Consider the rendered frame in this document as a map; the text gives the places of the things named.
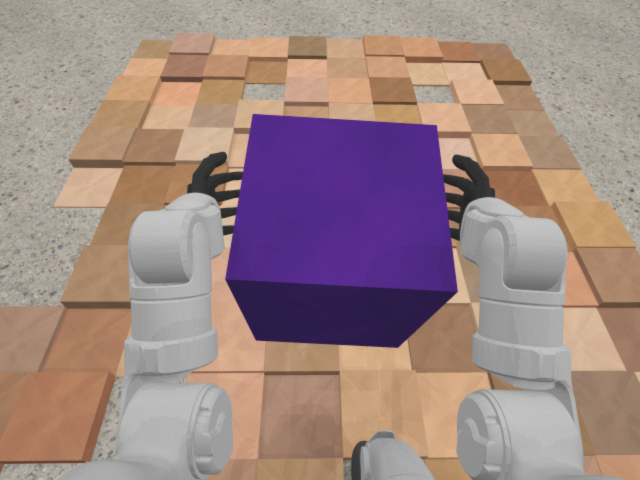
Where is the robot right thigh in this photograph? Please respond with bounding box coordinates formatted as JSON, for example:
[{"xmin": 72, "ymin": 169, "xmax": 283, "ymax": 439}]
[{"xmin": 360, "ymin": 438, "xmax": 435, "ymax": 480}]

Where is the robot right shin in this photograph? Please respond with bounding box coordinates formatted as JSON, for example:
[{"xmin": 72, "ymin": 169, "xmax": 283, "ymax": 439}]
[{"xmin": 368, "ymin": 430, "xmax": 395, "ymax": 443}]

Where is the carton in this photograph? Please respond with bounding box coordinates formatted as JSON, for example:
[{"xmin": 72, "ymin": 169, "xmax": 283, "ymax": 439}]
[{"xmin": 225, "ymin": 114, "xmax": 458, "ymax": 348}]

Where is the right robot upper arm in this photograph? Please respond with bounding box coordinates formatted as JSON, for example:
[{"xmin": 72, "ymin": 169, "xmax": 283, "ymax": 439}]
[{"xmin": 456, "ymin": 389, "xmax": 625, "ymax": 480}]

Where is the robot right forearm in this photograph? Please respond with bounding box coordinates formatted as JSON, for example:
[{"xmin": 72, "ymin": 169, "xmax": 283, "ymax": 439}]
[{"xmin": 460, "ymin": 197, "xmax": 584, "ymax": 460}]

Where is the left robot upper arm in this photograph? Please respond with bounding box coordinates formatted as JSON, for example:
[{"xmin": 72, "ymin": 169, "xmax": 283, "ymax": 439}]
[{"xmin": 57, "ymin": 383, "xmax": 233, "ymax": 480}]

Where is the left robot hand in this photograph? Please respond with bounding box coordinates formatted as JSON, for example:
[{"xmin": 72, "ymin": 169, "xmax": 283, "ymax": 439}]
[{"xmin": 187, "ymin": 152, "xmax": 243, "ymax": 236}]

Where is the right robot hand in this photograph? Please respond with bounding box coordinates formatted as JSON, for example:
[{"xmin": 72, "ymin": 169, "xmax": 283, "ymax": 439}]
[{"xmin": 443, "ymin": 155, "xmax": 495, "ymax": 241}]

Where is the robot left forearm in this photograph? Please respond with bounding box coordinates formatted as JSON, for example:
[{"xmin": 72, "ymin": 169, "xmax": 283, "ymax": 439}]
[{"xmin": 116, "ymin": 193, "xmax": 225, "ymax": 457}]

